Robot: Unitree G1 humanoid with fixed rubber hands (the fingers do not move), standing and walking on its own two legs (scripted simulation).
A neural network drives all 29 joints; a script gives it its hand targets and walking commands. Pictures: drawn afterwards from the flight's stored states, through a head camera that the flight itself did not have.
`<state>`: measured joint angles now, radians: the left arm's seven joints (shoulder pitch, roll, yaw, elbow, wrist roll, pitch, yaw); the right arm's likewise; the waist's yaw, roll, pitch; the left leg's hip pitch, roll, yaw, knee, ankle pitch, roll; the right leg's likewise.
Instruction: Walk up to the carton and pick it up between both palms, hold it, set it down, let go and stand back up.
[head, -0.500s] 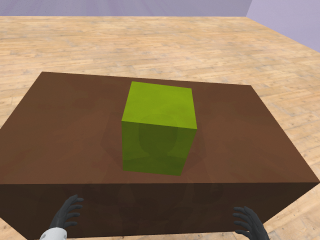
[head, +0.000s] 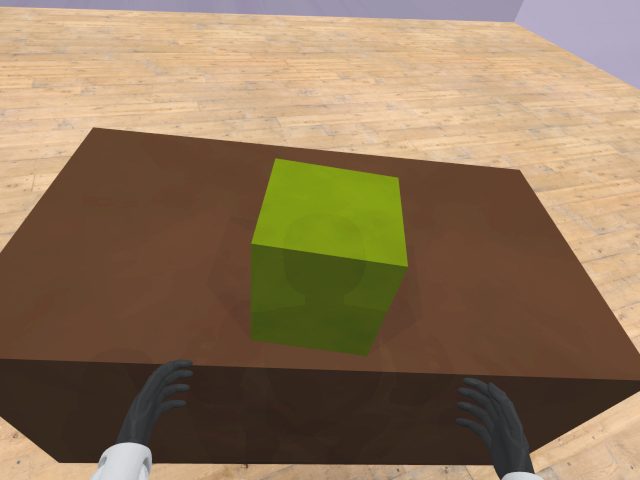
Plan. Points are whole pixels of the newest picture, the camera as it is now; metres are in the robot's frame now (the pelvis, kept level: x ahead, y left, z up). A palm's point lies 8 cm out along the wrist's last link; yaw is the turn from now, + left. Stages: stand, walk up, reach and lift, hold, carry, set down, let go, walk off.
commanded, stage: reach and lift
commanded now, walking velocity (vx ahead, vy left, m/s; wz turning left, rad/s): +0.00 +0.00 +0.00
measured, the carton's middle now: (322, 260) +0.48 +0.02 -0.03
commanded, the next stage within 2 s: none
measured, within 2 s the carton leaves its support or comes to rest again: neither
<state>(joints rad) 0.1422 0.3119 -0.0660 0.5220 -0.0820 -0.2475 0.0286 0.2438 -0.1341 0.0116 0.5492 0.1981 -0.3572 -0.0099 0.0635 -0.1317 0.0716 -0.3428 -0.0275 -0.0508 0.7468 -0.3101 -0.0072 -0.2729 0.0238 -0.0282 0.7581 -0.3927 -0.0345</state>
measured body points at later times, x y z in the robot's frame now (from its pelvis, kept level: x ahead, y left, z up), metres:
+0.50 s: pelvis +0.02 +0.00 +0.00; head +0.02 +0.03 +0.45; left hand +0.24 +0.22 -0.04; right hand +0.25 -0.20 -0.01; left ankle +0.06 +0.12 -0.71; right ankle +0.02 -0.10 -0.71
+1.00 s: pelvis +0.01 +0.00 +0.01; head +0.00 +0.03 +0.45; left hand +0.32 +0.21 +0.03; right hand +0.33 -0.18 +0.05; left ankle +0.06 +0.12 -0.71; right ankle +0.02 -0.10 -0.71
